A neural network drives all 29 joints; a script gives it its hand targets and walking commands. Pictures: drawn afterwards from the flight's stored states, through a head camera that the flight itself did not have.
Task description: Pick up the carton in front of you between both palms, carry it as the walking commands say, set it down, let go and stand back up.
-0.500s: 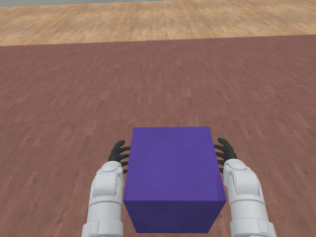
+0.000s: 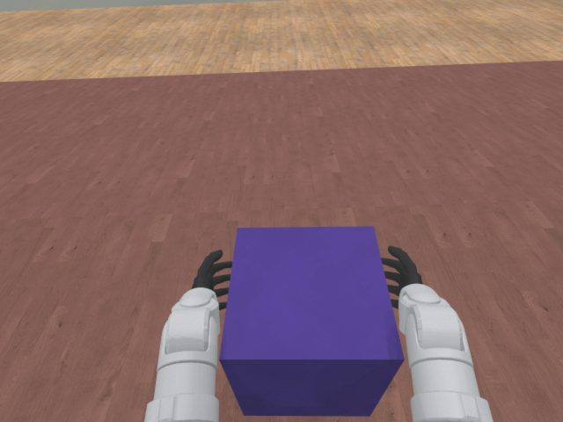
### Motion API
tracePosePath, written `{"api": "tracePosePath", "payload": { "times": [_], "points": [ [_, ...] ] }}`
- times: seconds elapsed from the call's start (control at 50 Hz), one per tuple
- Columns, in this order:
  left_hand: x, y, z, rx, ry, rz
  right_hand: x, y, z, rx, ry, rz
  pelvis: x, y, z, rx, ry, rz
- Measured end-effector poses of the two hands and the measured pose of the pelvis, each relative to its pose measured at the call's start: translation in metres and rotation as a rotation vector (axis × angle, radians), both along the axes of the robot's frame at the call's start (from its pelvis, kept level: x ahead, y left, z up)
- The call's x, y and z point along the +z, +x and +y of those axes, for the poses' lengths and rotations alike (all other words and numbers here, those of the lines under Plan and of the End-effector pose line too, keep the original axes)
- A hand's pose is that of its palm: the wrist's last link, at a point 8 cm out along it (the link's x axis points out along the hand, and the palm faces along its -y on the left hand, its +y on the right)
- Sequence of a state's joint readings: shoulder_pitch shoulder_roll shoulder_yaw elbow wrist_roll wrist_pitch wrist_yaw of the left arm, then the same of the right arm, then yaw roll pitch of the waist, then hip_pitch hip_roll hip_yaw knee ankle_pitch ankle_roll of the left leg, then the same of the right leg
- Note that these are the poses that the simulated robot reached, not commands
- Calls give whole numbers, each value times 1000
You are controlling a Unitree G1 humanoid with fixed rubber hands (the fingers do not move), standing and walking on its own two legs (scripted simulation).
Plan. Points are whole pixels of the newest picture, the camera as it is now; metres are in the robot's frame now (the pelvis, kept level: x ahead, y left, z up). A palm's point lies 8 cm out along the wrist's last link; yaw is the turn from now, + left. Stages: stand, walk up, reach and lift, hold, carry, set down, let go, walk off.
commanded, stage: hold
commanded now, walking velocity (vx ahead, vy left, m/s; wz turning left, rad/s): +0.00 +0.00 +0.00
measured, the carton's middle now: (305, 325) +0.28 +0.00 -0.02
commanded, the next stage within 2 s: carry in 0.10 s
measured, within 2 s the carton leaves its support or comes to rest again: neither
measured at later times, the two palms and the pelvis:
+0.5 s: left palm (224, 247) +0.37 +0.13 +0.06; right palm (409, 245) +0.37 -0.17 +0.06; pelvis +0.10 -0.01 -0.02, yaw +1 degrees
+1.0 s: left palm (254, 154) +0.66 +0.10 +0.06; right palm (389, 153) +0.65 -0.20 +0.06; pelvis +0.39 -0.04 -0.03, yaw +0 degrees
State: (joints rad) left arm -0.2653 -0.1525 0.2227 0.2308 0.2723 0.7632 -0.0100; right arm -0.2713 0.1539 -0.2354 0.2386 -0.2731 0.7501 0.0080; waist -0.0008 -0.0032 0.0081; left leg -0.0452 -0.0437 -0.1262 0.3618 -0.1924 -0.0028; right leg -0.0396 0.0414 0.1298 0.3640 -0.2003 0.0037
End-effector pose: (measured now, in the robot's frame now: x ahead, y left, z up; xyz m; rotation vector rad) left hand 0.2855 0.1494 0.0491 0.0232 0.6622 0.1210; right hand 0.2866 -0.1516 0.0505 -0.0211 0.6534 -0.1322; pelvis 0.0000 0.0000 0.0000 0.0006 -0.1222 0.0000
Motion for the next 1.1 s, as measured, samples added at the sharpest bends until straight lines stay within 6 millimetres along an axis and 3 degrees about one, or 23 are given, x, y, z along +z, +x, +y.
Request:
{"api": "tracePosePath", "payload": {
  "times": [0.16, 0.26, 0.38, 0.5, 0.58, 0.66, 0.76, 0.86, 1.0, 1.1],
  "points": [
    [0, 3, 0, -2, 5, -5, 0, 3, 0, 1, -2, -5, -2, 4, 0, -3, 0, 57],
    [8, 17, -1, 6, -8, -45, 8, 16, -1, -14, 8, -45, -7, 17, 1, -7, -1, 123],
    [17, 49, -7, 3, -20, -49, 15, 43, -6, -42, 30, -49, -17, 54, -3, -30, 10, 176],
    [15, 88, -20, 30, -52, 4, 14, 83, -19, -47, 37, 4, -20, 100, -13, 13, -4, 218],
    [13, 111, -7, 65, -58, 40, 16, 118, -7, -40, 65, 40, -15, 135, -10, 11, 26, 227],
    [16, 151, 2, 68, -70, 28, 18, 155, 3, -34, 47, 27, -18, 175, 0, -48, 31, 210],
    [33, 215, -13, 4, -70, 58, 31, 197, -12, -110, 59, 54, -3, 226, 2, -56, -7, 223],
    [38, 282, -31, -29, -69, 42, 40, 255, -29, -147, 62, 36, -1, 285, -9, -43, -27, 225],
    [14, 371, -50, 18, -44, 22, 11, 362, -49, -87, 78, 20, -30, 386, -41, -3, -32, 180],
    [-1, 411, -49, 88, -39, 128, -3, 424, -48, -18, 70, 130, -16, 439, -58, 30, -16, 189]
  ]
}}
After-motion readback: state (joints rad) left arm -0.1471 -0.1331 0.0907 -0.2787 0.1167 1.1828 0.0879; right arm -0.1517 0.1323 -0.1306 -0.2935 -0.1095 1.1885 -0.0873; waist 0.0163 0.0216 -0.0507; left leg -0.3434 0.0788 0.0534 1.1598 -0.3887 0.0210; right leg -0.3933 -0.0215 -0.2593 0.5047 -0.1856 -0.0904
